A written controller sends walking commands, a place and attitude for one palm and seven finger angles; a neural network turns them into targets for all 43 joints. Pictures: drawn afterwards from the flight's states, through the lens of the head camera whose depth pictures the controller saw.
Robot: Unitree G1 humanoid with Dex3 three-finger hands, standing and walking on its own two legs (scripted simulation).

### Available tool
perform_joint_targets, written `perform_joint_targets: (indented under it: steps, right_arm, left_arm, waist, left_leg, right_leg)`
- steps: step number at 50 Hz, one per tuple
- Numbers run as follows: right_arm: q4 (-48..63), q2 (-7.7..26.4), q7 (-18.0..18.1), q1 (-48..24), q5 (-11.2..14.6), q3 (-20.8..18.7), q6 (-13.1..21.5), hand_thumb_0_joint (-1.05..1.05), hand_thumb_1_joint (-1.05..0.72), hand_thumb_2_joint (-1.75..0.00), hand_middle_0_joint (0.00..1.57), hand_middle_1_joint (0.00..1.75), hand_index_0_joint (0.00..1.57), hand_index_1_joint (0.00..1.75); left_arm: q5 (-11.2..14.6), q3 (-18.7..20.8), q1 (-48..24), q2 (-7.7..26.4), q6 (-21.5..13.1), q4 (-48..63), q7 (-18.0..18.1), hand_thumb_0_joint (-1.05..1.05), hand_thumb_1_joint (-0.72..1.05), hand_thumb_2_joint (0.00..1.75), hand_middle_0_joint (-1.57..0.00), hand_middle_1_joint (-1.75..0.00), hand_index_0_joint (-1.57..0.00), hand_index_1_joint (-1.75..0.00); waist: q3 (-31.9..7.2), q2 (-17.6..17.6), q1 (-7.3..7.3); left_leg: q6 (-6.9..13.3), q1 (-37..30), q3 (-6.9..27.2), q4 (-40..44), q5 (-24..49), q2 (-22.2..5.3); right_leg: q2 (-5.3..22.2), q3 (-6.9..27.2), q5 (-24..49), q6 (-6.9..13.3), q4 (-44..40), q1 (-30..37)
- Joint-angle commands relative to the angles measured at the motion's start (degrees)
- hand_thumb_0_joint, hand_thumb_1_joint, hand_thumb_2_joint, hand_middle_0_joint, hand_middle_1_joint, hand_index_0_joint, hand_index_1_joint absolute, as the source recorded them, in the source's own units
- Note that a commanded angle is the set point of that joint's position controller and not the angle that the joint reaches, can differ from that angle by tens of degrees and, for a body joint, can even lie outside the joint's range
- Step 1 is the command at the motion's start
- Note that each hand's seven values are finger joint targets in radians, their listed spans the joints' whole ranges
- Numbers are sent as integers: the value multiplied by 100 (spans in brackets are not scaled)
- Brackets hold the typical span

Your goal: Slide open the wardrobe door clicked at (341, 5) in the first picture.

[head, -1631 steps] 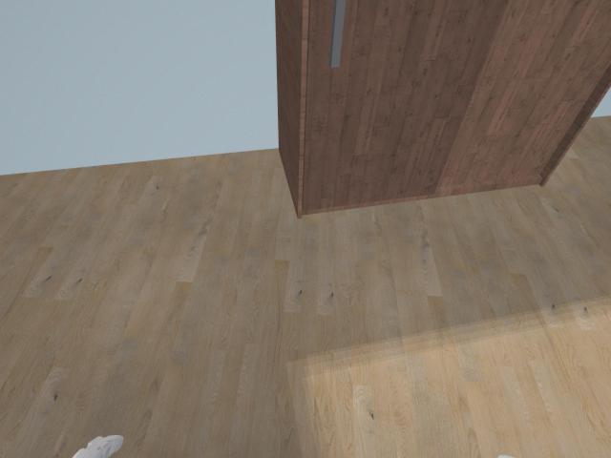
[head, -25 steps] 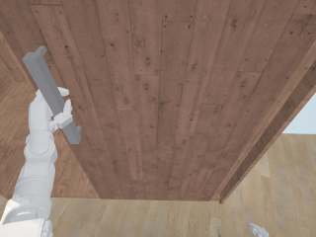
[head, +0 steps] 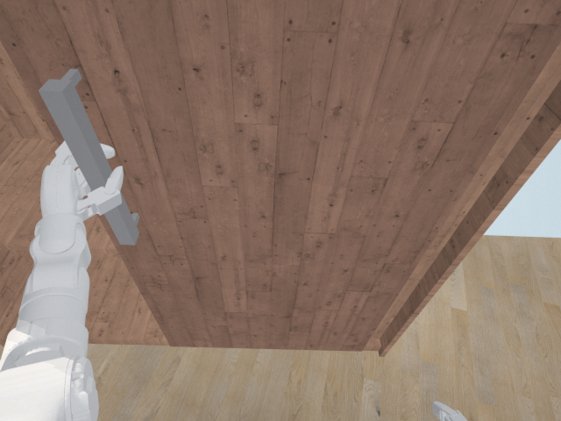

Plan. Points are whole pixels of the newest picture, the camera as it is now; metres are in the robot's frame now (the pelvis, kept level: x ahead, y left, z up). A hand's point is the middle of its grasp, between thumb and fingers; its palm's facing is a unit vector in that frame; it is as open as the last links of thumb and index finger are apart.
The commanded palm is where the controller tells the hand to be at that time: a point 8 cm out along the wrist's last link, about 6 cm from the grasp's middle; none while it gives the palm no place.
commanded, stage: loosen the grip on the handle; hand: left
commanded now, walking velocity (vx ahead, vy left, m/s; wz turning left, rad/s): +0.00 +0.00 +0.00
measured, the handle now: (105, 169) +0.43 +0.30 +0.12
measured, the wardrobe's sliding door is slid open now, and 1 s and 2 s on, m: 0.56 0.56 0.56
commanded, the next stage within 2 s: slip the hand off the handle in 0.48 s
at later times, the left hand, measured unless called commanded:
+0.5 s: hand (112, 192) +0.39 +0.28 +0.11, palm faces +0.40 -0.89 -0.22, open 13.7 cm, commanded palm +0.35 +0.31 +0.12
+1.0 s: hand (64, 198) +0.38 +0.34 +0.11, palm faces +0.44 -0.87 -0.23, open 14.6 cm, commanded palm +0.34 +0.37 +0.11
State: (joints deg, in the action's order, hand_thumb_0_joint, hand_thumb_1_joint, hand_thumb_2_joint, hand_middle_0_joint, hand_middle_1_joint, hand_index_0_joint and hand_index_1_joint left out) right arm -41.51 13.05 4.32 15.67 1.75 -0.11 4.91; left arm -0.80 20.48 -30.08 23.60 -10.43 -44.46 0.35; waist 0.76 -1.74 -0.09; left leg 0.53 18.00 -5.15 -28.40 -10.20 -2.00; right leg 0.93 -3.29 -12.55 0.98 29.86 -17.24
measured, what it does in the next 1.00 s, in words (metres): stands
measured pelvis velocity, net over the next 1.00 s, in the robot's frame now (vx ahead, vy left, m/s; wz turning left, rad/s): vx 0.05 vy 0.00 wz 0.01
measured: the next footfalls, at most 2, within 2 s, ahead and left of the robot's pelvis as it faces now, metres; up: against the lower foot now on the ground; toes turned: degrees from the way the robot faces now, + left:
none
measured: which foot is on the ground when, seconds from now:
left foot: down 0.00-1.00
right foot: down 0.00-1.00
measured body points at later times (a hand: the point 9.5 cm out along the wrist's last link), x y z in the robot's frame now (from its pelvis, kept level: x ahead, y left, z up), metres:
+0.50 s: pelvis +0.03 +0.00 -0.01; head +0.05 +0.00 +0.44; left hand +0.37 +0.32 +0.12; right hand +0.17 -0.25 -0.11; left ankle +0.05 +0.11 -0.73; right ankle +0.04 -0.11 -0.73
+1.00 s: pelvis +0.05 +0.00 -0.01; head +0.08 +0.00 +0.44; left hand +0.35 +0.39 +0.12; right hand +0.19 -0.26 -0.11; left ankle +0.05 +0.11 -0.73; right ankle +0.04 -0.11 -0.73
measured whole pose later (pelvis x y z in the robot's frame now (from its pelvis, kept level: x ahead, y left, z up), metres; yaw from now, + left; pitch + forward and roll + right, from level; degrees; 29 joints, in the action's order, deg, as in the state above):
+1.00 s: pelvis +0.05 +0.00 -0.01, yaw +1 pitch +6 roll -1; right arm -39.0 15.7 7.0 14.5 1.4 0.7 6.1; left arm 6.0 27.0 -15.3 28.6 -6.2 -28.0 -5.6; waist -3.2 0.6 1.4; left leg 0.4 25.4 -1.0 -38.8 -19.0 -1.4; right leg 0.2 -4.6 -19.9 1.0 36.7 -22.4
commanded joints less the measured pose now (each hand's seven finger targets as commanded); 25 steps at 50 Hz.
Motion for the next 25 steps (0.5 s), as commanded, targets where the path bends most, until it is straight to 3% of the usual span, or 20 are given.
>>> perform_joint_targets:
  steps: [1,2,3,4,5,7,10,13,14,15,16,18,21,25]
  right_arm:
    - [805,1007,61,-492,-19,-253,482,0,-90,-90,20,30,20,30]
    - [835,990,65,-509,-3,-191,508,0,-90,-90,20,30,20,30]
    - [858,1003,63,-531,-5,-159,537,0,-90,-90,20,30,20,30]
    - [861,1025,83,-510,-36,-170,539,0,-90,-90,20,30,20,30]
    - [927,1042,80,-494,-44,-172,566,0,-90,-90,20,30,20,30]
    - [964,1008,85,-500,-44,-169,630,0,-90,-90,20,30,20,30]
    - [909,1053,121,-476,-29,-169,663,0,-90,-90,20,30,20,30]
    - [856,1047,143,-489,-29,-153,726,0,-90,-90,20,30,20,30]
    - [841,1054,144,-467,-46,-148,713,0,-90,-90,20,30,20,30]
    - [861,1097,154,-357,-68,-184,666,0,-90,-90,20,30,20,30]
    - [983,1034,156,-470,-65,-126,636,0,-90,-90,20,30,20,30]
    - [965,977,171,-468,-45,-109,651,0,-90,-90,20,30,20,30]
    - [913,1015,186,-346,-51,-161,645,0,-90,-90,20,30,20,30]
    - [880,986,178,-306,-63,-177,622,0,-90,-90,20,30,20,30]
  left_arm:
    - [203,219,-1931,1337,-321,1563,230,0,17,55,-45,-140,-45,-140]
    - [68,0,-2079,1311,-346,1525,331,0,5,49,-45,-140,-45,-140]
    - [-75,-138,-2264,1370,-389,1529,432,0,-7,43,-45,-140,-45,-140]
    - [-172,-72,-2343,1491,-429,1564,531,0,-19,37,-45,-140,-45,-140]
    - [-236,-120,-2346,1537,-458,1650,585,0,-31,32,-45,-140,-45,-140]
    - [-144,-298,-2268,1258,-492,1756,623,0,-55,20,-42,-137,-42,-137]
    - [198,-159,-2042,1188,-506,1663,583,0,-55,20,-38,-132,-38,-132]
    - [153,-316,-2246,1182,-461,1868,573,0,-55,20,-34,-127,-34,-127]
    - [83,-218,-2151,1287,-436,1931,617,0,-55,20,-33,-125,-33,-125]
    - [26,473,-1569,2013,-395,1885,660,0,-55,20,-32,-123,-32,-123]
    - [15,118,-1481,1694,-333,2170,616,0,-55,20,-30,-122,-30,-122]
    - [77,-257,-1633,1252,-214,2412,567,0,-55,20,-28,-118,-28,-118]
    - [386,30,-1251,1265,-114,2663,477,0,-55,20,-25,-115,-25,-115]
    - [464,84,-898,1137,26,2980,460,0,-55,20,-25,-115,-25,-115]
  waist:
    - [-1373,1161,26]
    - [-958,813,-76]
    - [-819,683,-140]
    - [-814,357,-169]
    - [-1048,406,-126]
    - [-1320,363,-107]
    - [-1449,67,-60]
    - [-1388,405,-115]
    - [-1397,593,-50]
    - [-1557,540,129]
    - [-1610,730,82]
    - [-1542,683,-36]
    - [-1755,389,1]
    - [-1926,337,38]
  left_leg:
    - [38,-780,396,457,-1017,67]
    - [83,-378,451,514,-1576,83]
    - [108,-202,488,513,-1831,102]
    - [135,-139,509,456,-1858,68]
    - [145,-160,501,429,-1808,93]
    - [140,-222,544,325,-1832,120]
    - [138,-118,547,177,-1786,142]
    - [144,-74,555,84,-1733,159]
    - [144,-83,598,107,-1639,141]
    - [159,-24,590,88,-1226,145]
    - [172,-69,482,2,-814,172]
    - [171,-212,449,-112,-407,164]
    - [161,-392,465,-259,224,133]
    - [137,-530,446,-387,811,140]
  right_leg:
    - [5,125,-443,51,-485,-318]
    - [16,153,-834,30,-529,-521]
    - [15,184,-1136,23,-526,-662]
    - [38,180,-1264,11,-539,-653]
    - [19,215,-1319,16,-481,-603]
    - [-5,209,-1304,26,-387,-607]
    - [-9,278,-1397,-10,-429,-477]
    - [2,263,-1240,0,-317,-600]
    - [7,255,-1084,32,-272,-558]
    - [-7,263,-865,58,-238,-282]
    - [2,252,-597,46,-189,-239]
    - [-13,206,-240,38,-165,-339]
    - [-68,144,342,22,-102,-176]
    - [-84,86,913,0,52,-99]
